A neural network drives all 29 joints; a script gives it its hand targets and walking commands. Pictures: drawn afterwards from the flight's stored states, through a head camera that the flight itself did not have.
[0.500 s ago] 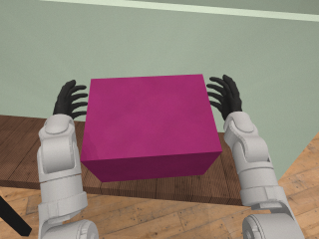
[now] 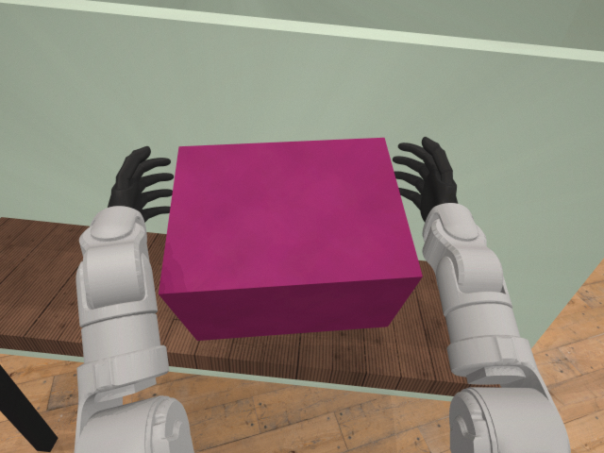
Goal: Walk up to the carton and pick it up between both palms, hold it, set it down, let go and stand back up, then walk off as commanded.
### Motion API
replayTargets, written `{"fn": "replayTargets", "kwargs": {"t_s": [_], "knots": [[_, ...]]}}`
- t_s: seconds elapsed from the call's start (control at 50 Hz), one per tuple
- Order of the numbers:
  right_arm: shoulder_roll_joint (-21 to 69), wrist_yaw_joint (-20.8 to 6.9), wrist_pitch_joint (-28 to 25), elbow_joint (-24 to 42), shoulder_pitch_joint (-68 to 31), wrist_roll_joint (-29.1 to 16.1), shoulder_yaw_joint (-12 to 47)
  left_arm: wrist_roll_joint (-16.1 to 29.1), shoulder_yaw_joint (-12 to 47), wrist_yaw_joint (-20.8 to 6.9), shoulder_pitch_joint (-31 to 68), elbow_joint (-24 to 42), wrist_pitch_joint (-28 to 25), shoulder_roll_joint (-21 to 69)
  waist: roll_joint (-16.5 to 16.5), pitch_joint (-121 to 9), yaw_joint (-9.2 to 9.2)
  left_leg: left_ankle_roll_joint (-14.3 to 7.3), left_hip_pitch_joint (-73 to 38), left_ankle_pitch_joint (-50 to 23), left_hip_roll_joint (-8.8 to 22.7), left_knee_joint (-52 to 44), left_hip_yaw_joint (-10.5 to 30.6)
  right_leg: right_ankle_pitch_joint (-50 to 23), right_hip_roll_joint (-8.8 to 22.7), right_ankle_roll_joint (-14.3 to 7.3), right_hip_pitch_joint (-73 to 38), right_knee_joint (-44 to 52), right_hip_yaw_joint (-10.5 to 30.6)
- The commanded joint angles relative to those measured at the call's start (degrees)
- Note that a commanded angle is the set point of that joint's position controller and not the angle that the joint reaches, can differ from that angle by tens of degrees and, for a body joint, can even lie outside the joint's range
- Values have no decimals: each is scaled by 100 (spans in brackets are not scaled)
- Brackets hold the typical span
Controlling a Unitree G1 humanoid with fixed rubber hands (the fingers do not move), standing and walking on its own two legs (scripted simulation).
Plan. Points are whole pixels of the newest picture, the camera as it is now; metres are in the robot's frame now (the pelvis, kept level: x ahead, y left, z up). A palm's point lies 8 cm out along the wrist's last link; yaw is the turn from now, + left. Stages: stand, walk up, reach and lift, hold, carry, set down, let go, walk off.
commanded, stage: hold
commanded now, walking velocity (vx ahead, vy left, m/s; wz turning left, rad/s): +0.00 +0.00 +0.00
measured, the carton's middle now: (288, 241) +0.38 +0.00 +0.13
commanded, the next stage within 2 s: set down in 0.32 s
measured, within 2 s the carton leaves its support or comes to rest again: neither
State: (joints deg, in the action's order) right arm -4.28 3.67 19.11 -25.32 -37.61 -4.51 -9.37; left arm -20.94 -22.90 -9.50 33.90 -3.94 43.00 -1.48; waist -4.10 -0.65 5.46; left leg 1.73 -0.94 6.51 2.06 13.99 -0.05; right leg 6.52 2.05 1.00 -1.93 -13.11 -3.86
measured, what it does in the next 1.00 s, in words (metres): stands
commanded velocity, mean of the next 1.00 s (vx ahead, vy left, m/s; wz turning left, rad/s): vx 0.00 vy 0.00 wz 0.00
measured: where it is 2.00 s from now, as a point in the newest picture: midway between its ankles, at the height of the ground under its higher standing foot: outside the picture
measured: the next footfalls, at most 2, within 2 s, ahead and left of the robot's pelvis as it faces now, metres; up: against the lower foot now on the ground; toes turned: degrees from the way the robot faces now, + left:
none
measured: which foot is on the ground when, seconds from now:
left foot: down 0.00-1.00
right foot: down 0.00-1.00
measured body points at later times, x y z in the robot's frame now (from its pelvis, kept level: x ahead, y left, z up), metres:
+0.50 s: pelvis +0.02 +0.00 +0.00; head -0.03 +0.02 +0.45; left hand +0.38 +0.20 +0.18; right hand +0.38 -0.17 +0.21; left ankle +0.03 +0.14 -0.75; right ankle +0.02 -0.13 -0.75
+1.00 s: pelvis +0.03 -0.01 +0.00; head +0.01 +0.01 +0.45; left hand +0.40 +0.17 +0.14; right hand +0.40 -0.20 +0.17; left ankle +0.03 +0.14 -0.75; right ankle +0.02 -0.13 -0.75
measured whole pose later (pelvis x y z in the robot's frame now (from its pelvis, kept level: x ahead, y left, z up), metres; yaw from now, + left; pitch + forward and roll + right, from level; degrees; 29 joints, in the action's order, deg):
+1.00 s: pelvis +0.03 -0.01 +0.00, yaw +1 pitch -6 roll +0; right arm -4.1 2.6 -1.6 -29.7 -31.8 -0.3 -11.0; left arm -19.4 -19.0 -5.4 28.3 -13.3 26.0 0.2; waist -1.8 2.9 4.1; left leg 2.2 -0.2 8.1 2.3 13.8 0.7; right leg 8.8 1.8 0.7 -1.7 -13.2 -5.1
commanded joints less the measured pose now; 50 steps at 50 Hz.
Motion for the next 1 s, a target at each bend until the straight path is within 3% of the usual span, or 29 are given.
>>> {"fn": "replayTargets", "kwargs": {"t_s": [0.0, 0.02, 0.04, 0.06, 0.1, 0.12, 0.16, 0.18, 0.2, 0.22, 0.26, 0.3, 0.32, 0.38, 0.4, 0.44, 0.46, 0.52, 0.58, 0.66, 0.78, 0.88, 0.92, 0.98], "knots": [[1741, -934, -196, 624, -2941, -526, 1824, 895, 2157, -664, 2691, 433, -323, 2013, 622, -1071, -42, 64, 365, -419, -343, -329, -405, -181, -458, -210, -617, 55, -227], [1753, -967, -229, 637, -2973, -569, 1864, 894, 2154, -629, 2720, 518, -321, 2013, 705, -1151, -133, 57, 368, -426, -328, -313, -405, -178, -427, -215, -584, 43, -214], [1686, -969, -204, 512, -2985, -462, 1750, 855, 2065, -641, 2729, 266, -313, 1938, 533, -969, -36, 27, 421, -178, -366, -378, -417, -19, -444, -210, -533, 108, -215], [1767, -991, -219, 510, -2965, -472, 1846, 833, 2015, -634, 2722, 291, -331, 1902, 453, -1000, -157, -19, 487, -142, -356, -372, -422, -6, -434, -187, -593, 88, -211], [1837, -970, -322, 839, -3061, -501, 1875, 1058, 2287, -591, 2802, 576, -420, 2000, 416, -1422, -38, -8, 321, -374, -368, -283, -412, -282, -442, -173, -610, 42, -207], [1862, -963, -318, 777, -3052, -556, 1938, 1013, 2216, -579, 2743, 482, -435, 1921, 437, -1360, -135, -11, 338, -358, -404, -272, -424, -255, -447, -136, -626, 44, -189], [1941, -907, -362, 844, -3021, -508, 1918, 1034, 2240, -575, 2761, 479, -481, 1922, 321, -1498, -78, -38, 261, -439, -414, -234, -452, -415, -444, -121, -605, 51, -183], [1936, -898, -322, 779, -2988, -524, 1965, 995, 2108, -576, 2680, 390, -457, 1841, 337, -1331, -152, -62, 295, -416, -446, -241, -454, -411, -417, -104, -621, 45, -174], [1954, -876, -367, 892, -2976, -529, 2008, 1074, 2221, -572, 2709, 513, -497, 1876, 368, -1532, -109, -48, 289, -439, -460, -215, -446, -474, -426, -94, -699, 35, -162], [1987, -822, -360, 1018, -3001, -489, 1965, 1083, 2156, -608, 2673, 358, -493, 1836, 198, -1517, -28, -99, 286, -374, -474, -205, -440, -581, -387, -56, -701, 60, -133], [2036, -752, -343, 1147, -2961, -599, 2160, 1072, 2169, -606, 2608, 537, -539, 1770, 240, -1595, -111, -83, 275, -534, -482, -144, -456, -791, -389, -26, -790, -4, -141], [2051, -642, -325, 1347, -2827, -681, 2228, 1112, 2267, -641, 2490, 667, -526, 1748, 307, -1689, -8, -42, 146, -899, -533, -50, -428, -1337, -362, 8, -937, -67, -97], [1893, -568, -344, 1690, -2551, -898, 2554, 1167, 2813, -555, 1807, 301, -509, 1968, 326, -1694, -99, -68, 109, -1077, -691, 107, -353, -1497, -357, 62, -967, -7, -260], [1856, -484, -133, 1525, -2389, -813, 2392, 1144, 2665, -629, 1898, 213, -400, 1803, 229, -1169, 77, -119, 221, -584, -659, 28, -285, -1009, -343, 91, -666, 102, -231], [1967, -463, -139, 1567, -2425, -798, 2414, 1181, 2766, -657, 2159, 492, -447, 1871, 342, -1137, 105, -99, 193, -538, -650, 2, -309, -822, -356, 91, -595, 104, -243], [2073, -474, -220, 1883, -2593, -953, 2549, 1368, 2999, -621, 2291, 978, -535, 2062, 558, -1263, 105, -1, -90, -1152, -581, 144, -227, -846, -436, 77, -381, 43, -291], [2079, -483, -223, 1864, -2622, -908, 2472, 1409, 3109, -599, 2477, 1161, -601, 2076, 652, -1438, 194, 44, -295, -1406, -559, 222, -194, -885, -448, 55, -321, 18, -305], [2165, -563, -410, 1787, -2713, -747, 2415, 1534, 3173, -545, 2775, 1316, -832, 2155, 671, -1523, 199, 128, -464, -1700, -512, 309, -157, -828, -477, 25, -140, -59, -324], [1998, -618, -663, 1379, -2535, -355, 2099, 1291, 2954, -556, 2631, 756, -1018, 2067, 737, -1364, 207, 123, -446, -1252, -471, 168, -198, -573, -423, -11, -53, -72, -375], [1821, -780, -1215, 963, -2437, 34, 1751, 855, 2583, -600, 2289, 279, -1291, 2043, 780, -1069, 25, 113, -573, -1011, -390, 14, -249, -276, -413, -66, 110, -27, -540], [1618, -866, -1774, 239, -2320, 363, 1455, 506, 2053, -622, 1869, -616, -1578, 1835, 197, -449, -219, -5, -287, -821, -380, -159, -428, -352, -396, -15, -44, 132, -662], [1686, -831, -2311, 492, -2453, 345, 1727, 719, 2400, -365, 2162, -234, -2072, 1987, 177, -1413, -229, 79, -531, -1447, -451, 103, -438, -1454, -373, 66, -317, -59, -682], [1766, -793, -2548, 598, -2527, 326, 1896, 886, 2678, -191, 2532, 91, -2369, 2039, 237, -2024, -191, 131, -660, -1807, -462, 277, -396, -2049, -337, 80, -414, -173, -633], [1958, -721, -2778, 645, -2544, 349, 2074, 1156, 3038, 17, 2822, 232, -2766, 2206, 220, -2665, -55, 132, -428, -1731, -525, 352, -363, -2780, -240, 105, -749, -315, -584]]}}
